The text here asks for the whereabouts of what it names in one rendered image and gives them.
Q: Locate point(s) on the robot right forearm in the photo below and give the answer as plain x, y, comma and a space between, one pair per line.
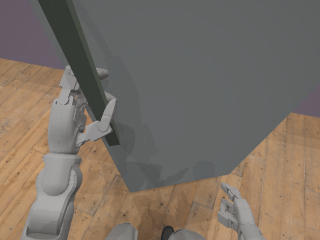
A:
249, 232

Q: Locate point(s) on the robot left hand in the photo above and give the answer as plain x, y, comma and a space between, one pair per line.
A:
67, 116

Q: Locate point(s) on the robot right foot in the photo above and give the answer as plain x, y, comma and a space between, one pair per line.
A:
166, 232

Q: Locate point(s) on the handle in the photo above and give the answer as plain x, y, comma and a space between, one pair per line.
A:
65, 24

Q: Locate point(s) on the robot right hand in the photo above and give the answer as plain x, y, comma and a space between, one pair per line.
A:
236, 214

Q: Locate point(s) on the left robot thigh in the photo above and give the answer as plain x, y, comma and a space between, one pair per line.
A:
123, 231

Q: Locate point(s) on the fridge door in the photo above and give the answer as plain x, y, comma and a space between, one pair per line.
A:
200, 83

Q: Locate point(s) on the robot left forearm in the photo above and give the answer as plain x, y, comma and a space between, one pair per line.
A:
50, 216

